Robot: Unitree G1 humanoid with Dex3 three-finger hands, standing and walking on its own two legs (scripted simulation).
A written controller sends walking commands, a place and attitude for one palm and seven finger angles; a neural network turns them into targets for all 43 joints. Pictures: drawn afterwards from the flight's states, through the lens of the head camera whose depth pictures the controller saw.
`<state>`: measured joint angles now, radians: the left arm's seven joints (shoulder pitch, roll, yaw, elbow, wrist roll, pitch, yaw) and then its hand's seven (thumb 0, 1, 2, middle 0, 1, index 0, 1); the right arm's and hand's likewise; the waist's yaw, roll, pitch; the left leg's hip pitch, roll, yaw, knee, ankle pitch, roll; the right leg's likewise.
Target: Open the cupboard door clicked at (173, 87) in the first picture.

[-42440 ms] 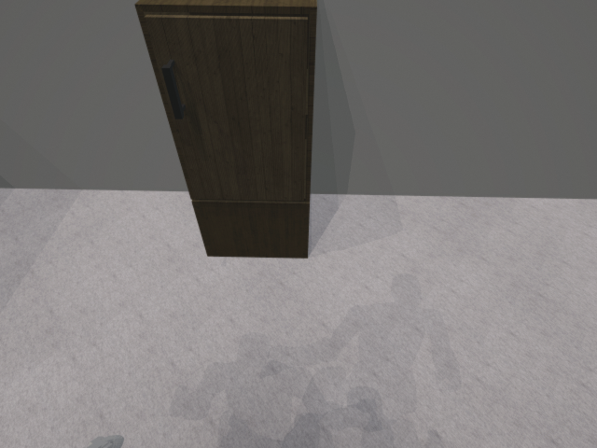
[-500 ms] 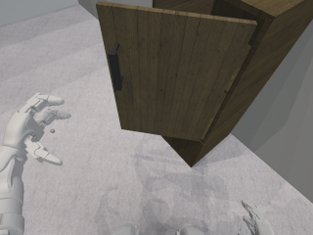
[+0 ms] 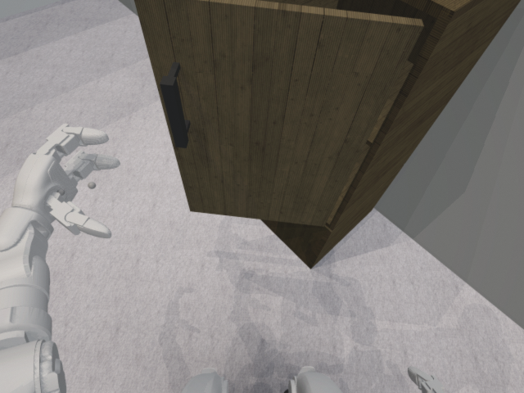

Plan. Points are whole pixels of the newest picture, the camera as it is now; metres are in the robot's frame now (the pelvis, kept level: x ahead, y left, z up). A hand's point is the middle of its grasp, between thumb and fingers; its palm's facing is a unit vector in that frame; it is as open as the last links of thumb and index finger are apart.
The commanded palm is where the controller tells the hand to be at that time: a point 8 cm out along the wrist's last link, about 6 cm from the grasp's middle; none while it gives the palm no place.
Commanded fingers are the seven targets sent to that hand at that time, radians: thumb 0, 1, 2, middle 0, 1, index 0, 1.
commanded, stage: move the hooked fingers beside the handle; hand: left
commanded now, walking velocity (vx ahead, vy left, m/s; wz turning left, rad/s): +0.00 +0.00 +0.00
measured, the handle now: (178, 107) +0.56 +0.15 +0.07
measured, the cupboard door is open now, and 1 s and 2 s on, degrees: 42 42 42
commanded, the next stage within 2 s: slide the fingers in behind the handle in 1.60 s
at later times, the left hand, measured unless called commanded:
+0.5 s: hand (119, 145) +0.47 +0.23 +0.07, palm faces -0.10 -0.99 -0.02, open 14.0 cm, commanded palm +0.46 +0.28 +0.07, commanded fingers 0.00 -0.50 0.30 -0.30 -1.20 -0.30 -1.20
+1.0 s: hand (133, 124) +0.52 +0.22 +0.07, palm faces -0.11 -0.99 -0.02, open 14.0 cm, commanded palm +0.50 +0.27 +0.06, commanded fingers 0.00 -0.50 0.30 -0.30 -1.20 -0.30 -1.20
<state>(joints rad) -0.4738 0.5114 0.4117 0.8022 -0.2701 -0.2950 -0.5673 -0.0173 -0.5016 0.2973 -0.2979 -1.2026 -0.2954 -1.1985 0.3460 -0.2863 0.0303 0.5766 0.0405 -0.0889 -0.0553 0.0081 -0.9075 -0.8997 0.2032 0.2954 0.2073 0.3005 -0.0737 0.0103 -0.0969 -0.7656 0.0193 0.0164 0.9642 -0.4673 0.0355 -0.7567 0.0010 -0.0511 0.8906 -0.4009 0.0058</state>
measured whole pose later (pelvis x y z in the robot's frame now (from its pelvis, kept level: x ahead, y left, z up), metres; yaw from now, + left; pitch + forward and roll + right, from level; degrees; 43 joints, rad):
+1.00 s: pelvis +0.00 +0.00 -0.01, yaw -3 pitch +23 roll -4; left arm -0.92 0.71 0.48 1.20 -0.11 -0.31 -0.49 -0.02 -0.50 0.30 -0.30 -1.20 -0.29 -1.20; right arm 0.44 -0.28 0.05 0.58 0.01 0.07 -0.02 0.00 -0.91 -0.90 0.20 0.30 0.21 0.30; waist -0.20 0.02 -0.09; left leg -0.96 0.05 0.02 1.04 -0.49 0.03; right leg -0.95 0.03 -0.04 0.94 -0.40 0.00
